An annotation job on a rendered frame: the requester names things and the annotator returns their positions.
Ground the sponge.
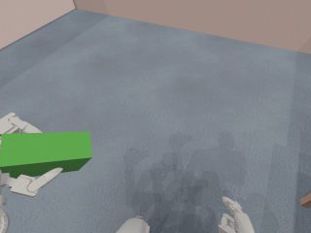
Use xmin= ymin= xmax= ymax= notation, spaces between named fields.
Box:
xmin=0 ymin=131 xmax=92 ymax=179

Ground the table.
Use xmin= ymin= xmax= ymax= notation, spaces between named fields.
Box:
xmin=300 ymin=193 xmax=311 ymax=209

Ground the robot left hand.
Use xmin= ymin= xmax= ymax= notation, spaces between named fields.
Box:
xmin=0 ymin=113 xmax=63 ymax=198

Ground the robot right hand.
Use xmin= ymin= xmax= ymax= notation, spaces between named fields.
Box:
xmin=218 ymin=196 xmax=255 ymax=233

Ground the robot left forearm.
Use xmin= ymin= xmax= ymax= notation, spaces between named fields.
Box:
xmin=0 ymin=194 xmax=10 ymax=233

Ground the left robot thigh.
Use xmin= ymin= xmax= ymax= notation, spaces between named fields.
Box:
xmin=116 ymin=217 xmax=150 ymax=233

